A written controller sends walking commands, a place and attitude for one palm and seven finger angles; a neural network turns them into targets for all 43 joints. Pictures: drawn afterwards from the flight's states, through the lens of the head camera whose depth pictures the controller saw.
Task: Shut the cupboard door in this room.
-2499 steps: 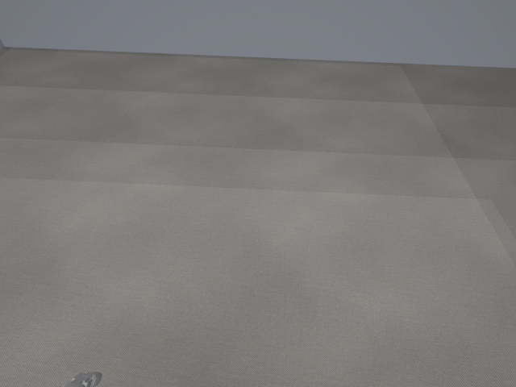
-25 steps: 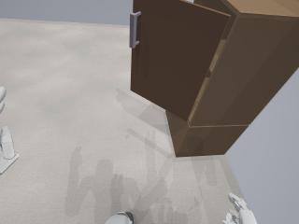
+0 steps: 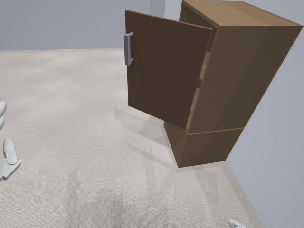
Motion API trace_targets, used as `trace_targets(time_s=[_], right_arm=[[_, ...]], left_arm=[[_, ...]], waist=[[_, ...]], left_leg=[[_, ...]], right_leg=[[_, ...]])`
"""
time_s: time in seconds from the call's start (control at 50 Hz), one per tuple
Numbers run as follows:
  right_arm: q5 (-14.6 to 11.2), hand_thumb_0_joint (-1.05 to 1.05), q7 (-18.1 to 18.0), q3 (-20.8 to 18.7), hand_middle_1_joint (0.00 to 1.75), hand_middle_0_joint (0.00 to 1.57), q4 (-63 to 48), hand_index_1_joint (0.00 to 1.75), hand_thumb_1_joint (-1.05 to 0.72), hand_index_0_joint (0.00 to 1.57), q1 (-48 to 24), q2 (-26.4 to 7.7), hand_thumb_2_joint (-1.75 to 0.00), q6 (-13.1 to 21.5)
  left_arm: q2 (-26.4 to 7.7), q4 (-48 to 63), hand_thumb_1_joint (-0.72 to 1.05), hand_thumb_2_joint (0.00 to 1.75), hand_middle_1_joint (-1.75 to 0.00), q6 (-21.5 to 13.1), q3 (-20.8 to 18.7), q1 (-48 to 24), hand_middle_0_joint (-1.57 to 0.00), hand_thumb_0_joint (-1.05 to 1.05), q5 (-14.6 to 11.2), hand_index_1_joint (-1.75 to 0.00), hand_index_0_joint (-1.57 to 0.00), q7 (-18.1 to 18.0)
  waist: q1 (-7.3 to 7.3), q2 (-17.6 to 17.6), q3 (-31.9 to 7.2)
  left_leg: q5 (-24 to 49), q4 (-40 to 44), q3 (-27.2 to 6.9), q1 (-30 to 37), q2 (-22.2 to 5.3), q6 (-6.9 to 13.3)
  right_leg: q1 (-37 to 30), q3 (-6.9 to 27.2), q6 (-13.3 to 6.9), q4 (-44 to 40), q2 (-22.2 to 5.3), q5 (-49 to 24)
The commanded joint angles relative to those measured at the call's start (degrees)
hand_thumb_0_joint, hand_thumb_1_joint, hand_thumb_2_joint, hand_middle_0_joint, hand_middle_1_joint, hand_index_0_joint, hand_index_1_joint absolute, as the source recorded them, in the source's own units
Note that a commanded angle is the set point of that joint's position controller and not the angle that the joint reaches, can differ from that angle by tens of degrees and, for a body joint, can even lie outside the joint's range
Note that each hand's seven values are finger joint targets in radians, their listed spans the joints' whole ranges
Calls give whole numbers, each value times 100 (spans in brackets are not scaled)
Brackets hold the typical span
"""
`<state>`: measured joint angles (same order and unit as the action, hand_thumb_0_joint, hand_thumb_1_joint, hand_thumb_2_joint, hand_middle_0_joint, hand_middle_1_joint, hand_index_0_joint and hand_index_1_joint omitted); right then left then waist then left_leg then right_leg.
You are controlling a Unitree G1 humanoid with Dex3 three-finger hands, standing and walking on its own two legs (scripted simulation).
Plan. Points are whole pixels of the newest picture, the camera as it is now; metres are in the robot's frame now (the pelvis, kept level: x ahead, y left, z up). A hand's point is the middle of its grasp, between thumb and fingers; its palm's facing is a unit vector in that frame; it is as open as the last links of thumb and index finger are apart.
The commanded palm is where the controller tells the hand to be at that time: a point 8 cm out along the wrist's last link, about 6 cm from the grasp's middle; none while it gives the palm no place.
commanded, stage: stop stepping back and stand still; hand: left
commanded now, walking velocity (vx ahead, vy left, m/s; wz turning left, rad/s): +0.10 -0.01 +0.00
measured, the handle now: (129, 48) +0.94 +0.17 +0.08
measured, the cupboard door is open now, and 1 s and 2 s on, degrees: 50 50 50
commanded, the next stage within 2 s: let the arm hang, fingers relaxed in 0.30 s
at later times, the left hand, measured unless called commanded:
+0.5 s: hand (42, 184) +0.21 +0.28 +0.05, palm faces +0.23 -0.83 -0.50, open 7.4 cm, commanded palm none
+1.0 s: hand out of the picture -0.06 +0.21 -0.16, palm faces +0.07 -0.97 -0.25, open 7.3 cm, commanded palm none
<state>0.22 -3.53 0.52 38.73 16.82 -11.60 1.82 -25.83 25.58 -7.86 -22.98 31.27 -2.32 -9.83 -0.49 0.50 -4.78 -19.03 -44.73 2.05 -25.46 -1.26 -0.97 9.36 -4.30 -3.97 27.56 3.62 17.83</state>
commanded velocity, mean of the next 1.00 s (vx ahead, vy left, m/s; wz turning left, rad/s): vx -0.02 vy -0.03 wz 0.00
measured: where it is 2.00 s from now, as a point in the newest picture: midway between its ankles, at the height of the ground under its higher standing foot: outside the picture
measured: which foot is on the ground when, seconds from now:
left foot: up 0.00-0.06, down 0.08-1.00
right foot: down 0.00-1.00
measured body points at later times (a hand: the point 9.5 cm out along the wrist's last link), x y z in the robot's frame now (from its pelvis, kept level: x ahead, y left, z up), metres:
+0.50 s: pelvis +0.00 +0.01 +0.00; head +0.00 -0.02 +0.45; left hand +0.19 +0.32 +0.08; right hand +0.18 -0.21 -0.11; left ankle +0.05 +0.12 -0.73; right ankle -0.02 -0.09 -0.73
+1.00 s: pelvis +0.00 +0.01 +0.01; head +0.01 +0.01 +0.46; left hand -0.06 +0.26 -0.14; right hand -0.01 -0.22 -0.15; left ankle +0.05 +0.12 -0.73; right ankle -0.02 -0.09 -0.73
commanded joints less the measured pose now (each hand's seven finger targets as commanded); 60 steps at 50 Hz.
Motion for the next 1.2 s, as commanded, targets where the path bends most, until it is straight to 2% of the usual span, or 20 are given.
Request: trace_targets(time_s=[0.0,0.04,0.08,0.1,0.12,0.2,0.36,0.38,0.4,0.44,0.48,0.5,0.56,0.6,0.64,0.68,0.76,0.86,0.96,1.18], right_arm=[[7,0,-214,-199,30,20,-958,30,-90,20,-958,-689,-90,504],[2,0,-246,-255,30,20,-1017,30,-90,20,-843,-779,-90,619],[8,0,-225,-240,30,20,-1049,30,-90,20,-816,-781,-90,691],[83,0,-213,-221,30,20,-1000,30,-90,20,-853,-754,-90,758],[120,0,-192,-220,30,20,-953,30,-90,20,-826,-701,-90,798],[47,0,-105,-265,30,20,-996,30,-90,20,-697,-732,-90,878],[-49,0,-86,-210,30,20,-1160,30,-90,20,-727,-650,-90,595],[-133,0,374,-438,30,20,-191,30,-90,20,-1276,-1658,-90,861],[-81,0,335,-559,30,20,-89,30,-90,20,-805,-1368,-90,603],[-25,0,290,-417,30,20,-103,30,-90,20,-672,-1199,-90,270],[39,0,285,-291,30,20,-86,30,-90,20,-698,-1001,-90,30],[79,0,302,-265,30,20,-58,30,-90,20,-704,-916,-90,-52],[154,0,309,-211,30,20,265,30,-90,20,-682,-731,-90,-280],[166,0,324,-176,30,20,566,30,-90,20,-610,-730,-90,-322],[161,0,296,-158,30,20,889,30,-90,20,-583,-727,-90,-307],[186,0,246,-189,30,20,1122,30,-90,20,-552,-654,-90,-279],[131,0,202,-213,30,20,1551,30,-90,20,-221,-611,-90,-233],[71,0,163,-228,30,20,2006,30,-90,20,47,-658,-90,-195],[70,0,153,-220,30,20,2282,30,-90,20,148,-586,-90,-223],[76,0,167,-193,30,20,2476,30,-90,20,123,-433,-90,-204]], left_arm=[[-972,1342,90,90,-30,-426,-515,-1134,-20,0,92,-30,-20,-188],[-942,1698,90,90,-30,-507,-504,-1081,-20,0,106,-30,-20,-182],[-1023,1870,90,90,-30,-611,-748,-816,-20,0,99,-30,-20,-170],[-1116,1897,90,90,-30,-677,-864,-846,-20,0,107,-30,-20,-135],[-1038,1821,90,90,-30,-707,-823,-872,-20,0,123,-30,-20,-115],[-913,1439,90,90,-30,-701,-935,-228,-20,0,56,-30,-20,-73],[-762,1104,90,90,-30,-432,-853,258,-20,0,-141,-30,-20,-5],[290,-2842,90,90,-30,346,1685,-397,-20,0,365,-30,-20,806],[417,-3033,90,90,-30,741,1654,-513,-20,0,378,-30,-20,931],[418,-3487,90,90,-30,800,1769,-823,-20,0,392,-30,-20,1000],[370,-4137,90,90,-30,820,1857,-1169,-20,0,412,-30,-20,996],[324,-4521,90,90,-30,810,1887,-1322,-20,0,415,-30,-20,975],[389,-5549,90,90,-30,867,2002,-1673,-20,0,383,-30,-20,898],[427,-6189,90,90,-30,876,2062,-1798,-20,0,364,-30,-20,868],[598,-6826,90,90,-30,870,2097,-1661,-20,0,330,-30,-20,861],[810,-7309,90,90,-30,835,1986,-1366,-20,0,340,-30,-20,849],[740,-7970,90,90,-30,757,2029,-1311,-20,0,307,-30,-20,875],[740,-8543,90,90,-30,696,2101,-1303,-20,0,287,-30,-20,858],[822,-8876,90,90,-30,715,2136,-1201,-20,0,283,-30,-20,829],[936,-8994,90,90,-30,718,2157,-1125,-20,0,302,-30,-20,787]], waist=[[-38,-9,753],[-43,-577,581],[19,-1565,263],[16,-1794,297],[-17,-1435,323],[9,-1139,-22],[-51,-334,-457],[-149,-237,45],[-199,3,-295],[-76,609,-205],[-73,1399,29],[-84,1542,121],[-114,930,482],[-142,168,573],[-77,-755,704],[53,-1244,598],[34,-870,342],[-25,-179,575],[-29,22,984],[-7,36,1147]], left_leg=[[244,1137,233,776,-188,124],[387,1905,-114,1353,-388,275],[1147,2479,-1322,1522,-1095,487],[1157,2854,-1841,1300,-1341,516],[1072,3069,-1928,1010,-1483,556],[1274,2783,-1062,1180,-1218,334],[1467,2087,-343,1019,-760,149],[2600,1047,-215,887,-733,211],[2600,1051,-168,1245,-732,171],[1943,889,-301,978,-680,322],[1204,703,-355,832,-392,311],[1027,669,-289,786,-241,255],[767,793,-274,945,-101,186],[1360,1246,-440,1233,-290,203],[933,1874,-760,958,-488,299],[294,2261,-856,628,-506,328],[491,2296,-718,918,-483,273],[1003,2355,-609,1344,-546,270],[695,2529,-534,1389,-521,267],[718,2732,-507,1420,-506,272]], right_leg=[[1007,1223,-473,-1118,-1614,963],[986,843,-134,-301,-1165,413],[995,268,286,594,-445,11],[886,212,369,818,-333,268],[653,286,402,1008,-341,416],[202,251,395,7,-319,-149],[-148,616,328,-400,-593,-1466],[609,454,200,181,-1145,-3000],[712,779,127,179,-1106,-3065],[881,762,51,329,-1126,-2587],[1078,939,-119,50,-1330,-2123],[1061,1025,-241,-55,-1434,-2190],[1249,1049,-371,-374,-1516,-1268],[1304,849,-179,-405,-1224,-396],[957,755,19,-480,-928,268],[347,738,34,-622,-851,172],[11,802,-34,-921,-963,-164],[149,731,-5,-1151,-985,-398],[420,724,17,-1288,-965,20],[459,700,103,-1206,-949,-133]])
